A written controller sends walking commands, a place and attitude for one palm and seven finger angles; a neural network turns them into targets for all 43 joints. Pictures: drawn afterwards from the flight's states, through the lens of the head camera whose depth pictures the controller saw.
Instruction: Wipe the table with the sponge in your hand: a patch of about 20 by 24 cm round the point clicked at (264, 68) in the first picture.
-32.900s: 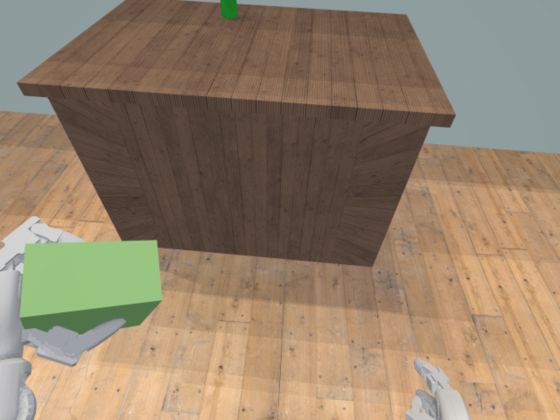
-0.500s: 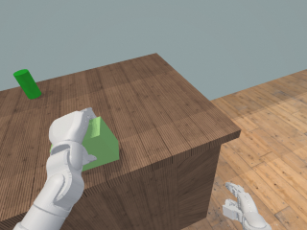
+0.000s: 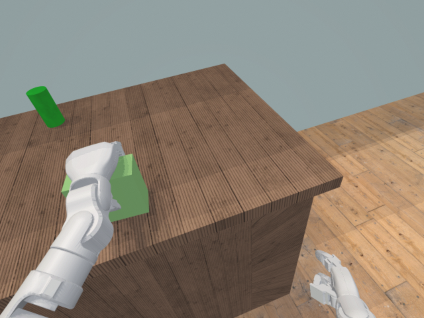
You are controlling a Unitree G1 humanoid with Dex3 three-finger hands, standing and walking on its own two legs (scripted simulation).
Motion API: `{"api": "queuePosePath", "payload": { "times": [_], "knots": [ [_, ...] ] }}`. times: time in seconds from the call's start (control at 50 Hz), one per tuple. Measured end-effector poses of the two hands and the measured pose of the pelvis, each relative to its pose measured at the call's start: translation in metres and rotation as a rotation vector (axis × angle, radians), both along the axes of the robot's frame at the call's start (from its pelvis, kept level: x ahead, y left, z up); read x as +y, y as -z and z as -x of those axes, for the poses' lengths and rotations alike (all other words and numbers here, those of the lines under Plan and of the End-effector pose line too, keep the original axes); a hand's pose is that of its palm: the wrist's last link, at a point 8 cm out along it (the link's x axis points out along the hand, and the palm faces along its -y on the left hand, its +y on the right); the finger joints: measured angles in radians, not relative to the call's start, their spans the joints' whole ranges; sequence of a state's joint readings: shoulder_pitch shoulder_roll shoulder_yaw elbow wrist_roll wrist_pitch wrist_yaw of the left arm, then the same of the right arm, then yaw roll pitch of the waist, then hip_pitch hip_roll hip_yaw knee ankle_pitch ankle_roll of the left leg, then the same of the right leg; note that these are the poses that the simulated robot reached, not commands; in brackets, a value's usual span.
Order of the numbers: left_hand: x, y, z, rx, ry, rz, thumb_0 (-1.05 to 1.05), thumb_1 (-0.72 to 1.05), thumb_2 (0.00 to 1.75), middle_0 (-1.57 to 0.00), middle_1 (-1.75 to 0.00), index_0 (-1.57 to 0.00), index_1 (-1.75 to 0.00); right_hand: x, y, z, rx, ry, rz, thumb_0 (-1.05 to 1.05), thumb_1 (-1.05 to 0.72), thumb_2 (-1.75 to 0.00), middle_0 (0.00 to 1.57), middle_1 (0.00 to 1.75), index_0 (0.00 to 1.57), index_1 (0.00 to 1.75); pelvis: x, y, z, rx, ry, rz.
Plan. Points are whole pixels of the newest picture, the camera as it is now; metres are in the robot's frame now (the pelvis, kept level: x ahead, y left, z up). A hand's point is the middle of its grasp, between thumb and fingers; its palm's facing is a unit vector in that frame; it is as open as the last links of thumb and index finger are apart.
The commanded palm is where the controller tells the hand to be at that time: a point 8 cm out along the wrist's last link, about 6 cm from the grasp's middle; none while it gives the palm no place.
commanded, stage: wipe forward along the middle lane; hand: left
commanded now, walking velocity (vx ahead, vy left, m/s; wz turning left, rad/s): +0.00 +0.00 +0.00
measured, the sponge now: (113, 196) +0.32 +0.26 +0.09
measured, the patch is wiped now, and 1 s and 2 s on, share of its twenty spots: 1.00 1.00 1.00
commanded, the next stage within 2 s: slide back across to the first lane in 1.24 s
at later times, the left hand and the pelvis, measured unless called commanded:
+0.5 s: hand (107, 166) +0.36 +0.27 +0.13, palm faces +0.00 -0.03 -1.00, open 10.3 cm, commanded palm +0.34 +0.27 +0.16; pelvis +0.00 +0.01 +0.00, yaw +1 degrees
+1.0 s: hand (106, 150) +0.41 +0.30 +0.13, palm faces -0.07 -0.01 -1.00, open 10.3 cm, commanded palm +0.39 +0.30 +0.16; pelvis +0.00 +0.01 +0.00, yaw +0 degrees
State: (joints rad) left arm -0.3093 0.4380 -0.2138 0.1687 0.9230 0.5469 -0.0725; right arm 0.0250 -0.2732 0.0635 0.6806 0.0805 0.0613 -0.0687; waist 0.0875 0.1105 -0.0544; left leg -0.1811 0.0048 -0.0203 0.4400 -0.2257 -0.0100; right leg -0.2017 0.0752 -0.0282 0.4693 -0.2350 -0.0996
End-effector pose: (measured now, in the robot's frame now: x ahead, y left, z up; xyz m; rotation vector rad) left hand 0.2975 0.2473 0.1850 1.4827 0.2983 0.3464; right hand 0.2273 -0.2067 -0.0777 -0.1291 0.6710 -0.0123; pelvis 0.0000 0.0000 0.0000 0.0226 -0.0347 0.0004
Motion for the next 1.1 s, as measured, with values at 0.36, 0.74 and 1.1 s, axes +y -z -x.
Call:
{"api": "queuePosePath", "payload": {
  "times": [0.36, 0.74, 1.1],
  "knots": [
    [0.014, 0.001, -0.028, 0.021, -0.006, -0.011, -0.01, -0.53, 1.04, -0.69, -1.32, -0.73, -1.31, -0.01, 0.011, 0.013, 0.092, 0.029, 0.038, 0.01, -0.91, -0.89, 0.2, 0.3, 0.2, 0.3, 0.005, -0.001, -0.006, 0.026, -0.009, 0.006],
    [0.026, 0.0, -0.063, 0.07, 0.01, -0.031, 0.0, -0.53, 1.04, -0.7, -1.32, -0.73, -1.31, -0.019, 0.028, 0.06, 0.208, 0.094, 0.058, 0.01, -0.9, -0.89, 0.2, 0.3, 0.2, 0.3, 0.01, -0.001, -0.002, 0.066, -0.009, 0.013],
    [0.048, -0.001, -0.107, 0.118, 0.01, -0.04, 0.01, -0.53, 1.05, -0.7, -1.32, -0.73, -1.31, -0.033, 0.04, 0.104, 0.345, 0.17, 0.1, 0.01, -0.91, -0.89, 0.2, 0.3, 0.2, 0.3, 0.016, -0.001, -0.008, 0.123, -0.006, 0.021]
  ]
}}
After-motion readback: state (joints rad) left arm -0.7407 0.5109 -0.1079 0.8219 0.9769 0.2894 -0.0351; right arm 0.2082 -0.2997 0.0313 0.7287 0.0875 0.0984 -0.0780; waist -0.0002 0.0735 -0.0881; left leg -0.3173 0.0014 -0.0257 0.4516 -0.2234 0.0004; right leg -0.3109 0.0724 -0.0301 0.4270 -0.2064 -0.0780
